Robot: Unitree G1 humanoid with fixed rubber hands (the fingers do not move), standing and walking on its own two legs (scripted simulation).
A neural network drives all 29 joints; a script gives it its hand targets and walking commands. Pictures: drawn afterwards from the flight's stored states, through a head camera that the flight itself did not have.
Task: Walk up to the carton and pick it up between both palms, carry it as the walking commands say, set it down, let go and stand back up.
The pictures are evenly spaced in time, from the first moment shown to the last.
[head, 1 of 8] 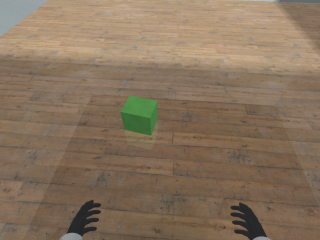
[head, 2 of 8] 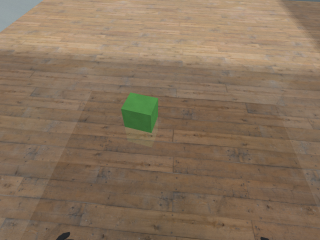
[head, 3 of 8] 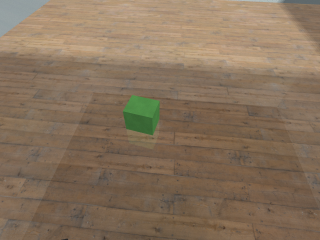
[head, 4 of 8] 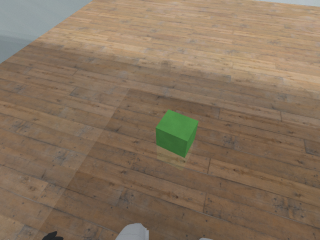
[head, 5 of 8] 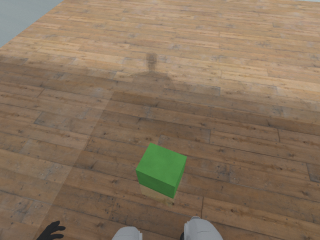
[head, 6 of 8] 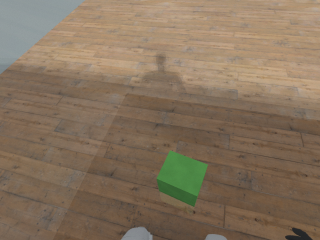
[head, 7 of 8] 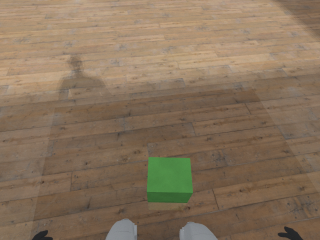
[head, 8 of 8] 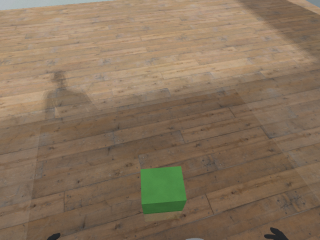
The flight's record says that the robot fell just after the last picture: no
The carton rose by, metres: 0.00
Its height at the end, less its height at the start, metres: +0.00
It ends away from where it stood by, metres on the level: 0.00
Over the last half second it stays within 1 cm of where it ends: yes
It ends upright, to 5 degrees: yes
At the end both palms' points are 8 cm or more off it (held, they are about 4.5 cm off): yes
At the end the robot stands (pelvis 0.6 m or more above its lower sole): yes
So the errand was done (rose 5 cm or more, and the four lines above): no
